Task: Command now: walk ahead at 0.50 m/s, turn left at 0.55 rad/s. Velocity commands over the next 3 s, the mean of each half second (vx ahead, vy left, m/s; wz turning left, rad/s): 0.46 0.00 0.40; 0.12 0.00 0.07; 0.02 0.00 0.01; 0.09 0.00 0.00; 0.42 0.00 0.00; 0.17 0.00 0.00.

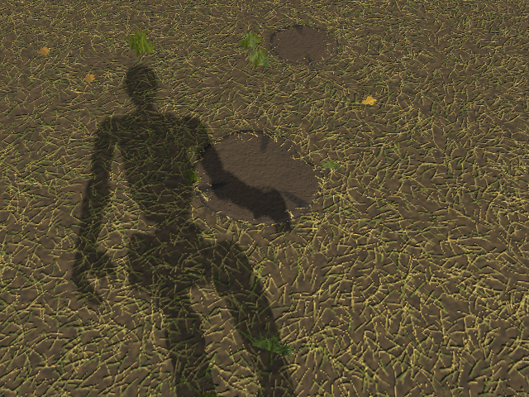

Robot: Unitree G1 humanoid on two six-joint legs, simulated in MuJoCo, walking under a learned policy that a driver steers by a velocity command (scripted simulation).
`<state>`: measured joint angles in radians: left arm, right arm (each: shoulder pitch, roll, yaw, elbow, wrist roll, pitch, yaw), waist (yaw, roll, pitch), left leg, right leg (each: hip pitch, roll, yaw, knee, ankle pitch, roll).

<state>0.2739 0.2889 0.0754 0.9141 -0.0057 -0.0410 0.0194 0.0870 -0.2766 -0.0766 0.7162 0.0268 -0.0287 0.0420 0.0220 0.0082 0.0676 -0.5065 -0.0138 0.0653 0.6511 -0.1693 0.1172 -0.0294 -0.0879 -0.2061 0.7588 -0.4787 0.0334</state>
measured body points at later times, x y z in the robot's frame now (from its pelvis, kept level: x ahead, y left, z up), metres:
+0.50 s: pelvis +0.29 -0.01 +0.01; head +0.33 +0.00 +0.46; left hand +0.46 +0.27 -0.07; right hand +0.37 -0.29 -0.11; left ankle +0.11 +0.07 -0.70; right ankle +0.44 -0.09 -0.72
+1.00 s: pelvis +0.40 +0.02 +0.02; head +0.40 +0.03 +0.47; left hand +0.46 +0.29 -0.11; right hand +0.56 -0.22 -0.09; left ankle +0.38 +0.15 -0.71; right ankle +0.44 -0.09 -0.71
